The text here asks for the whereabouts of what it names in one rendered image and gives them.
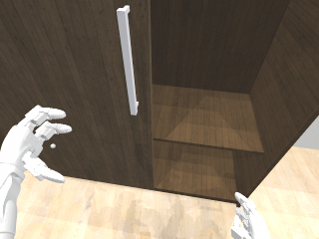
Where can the robot left hand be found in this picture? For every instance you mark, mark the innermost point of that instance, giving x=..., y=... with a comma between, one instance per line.
x=20, y=139

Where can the handle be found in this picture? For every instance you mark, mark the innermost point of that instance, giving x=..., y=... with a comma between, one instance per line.
x=124, y=29

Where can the robot left forearm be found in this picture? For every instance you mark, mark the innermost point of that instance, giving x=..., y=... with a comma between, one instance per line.
x=11, y=178

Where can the robot right hand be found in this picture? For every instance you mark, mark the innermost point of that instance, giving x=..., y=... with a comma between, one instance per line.
x=253, y=223

